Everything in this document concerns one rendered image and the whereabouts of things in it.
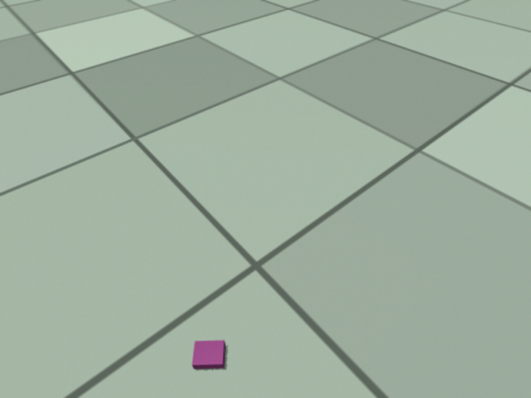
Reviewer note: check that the small box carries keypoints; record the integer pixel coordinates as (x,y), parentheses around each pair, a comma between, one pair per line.
(209,354)

